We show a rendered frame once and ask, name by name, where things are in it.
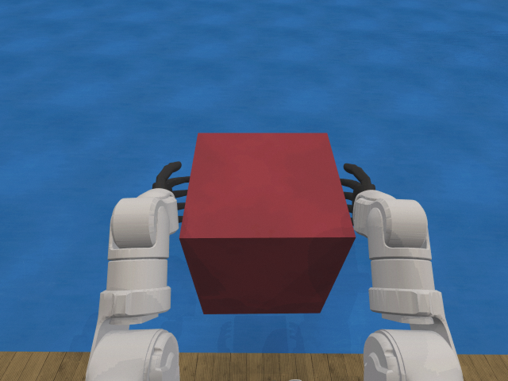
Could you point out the right robot hand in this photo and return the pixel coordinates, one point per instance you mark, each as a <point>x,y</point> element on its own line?
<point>363,185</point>

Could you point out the carton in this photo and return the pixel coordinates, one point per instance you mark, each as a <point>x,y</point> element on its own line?
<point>266,227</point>

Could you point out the robot right upper arm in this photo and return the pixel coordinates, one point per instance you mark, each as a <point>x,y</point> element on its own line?
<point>409,355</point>

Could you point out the left robot forearm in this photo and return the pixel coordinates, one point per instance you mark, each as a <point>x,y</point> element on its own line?
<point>136,289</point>

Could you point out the right robot forearm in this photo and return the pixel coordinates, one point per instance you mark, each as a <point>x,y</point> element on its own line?
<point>402,276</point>

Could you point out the left robot hand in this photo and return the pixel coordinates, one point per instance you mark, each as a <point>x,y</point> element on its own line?
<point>163,182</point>

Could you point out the robot left upper arm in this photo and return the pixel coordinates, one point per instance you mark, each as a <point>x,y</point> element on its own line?
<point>135,355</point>

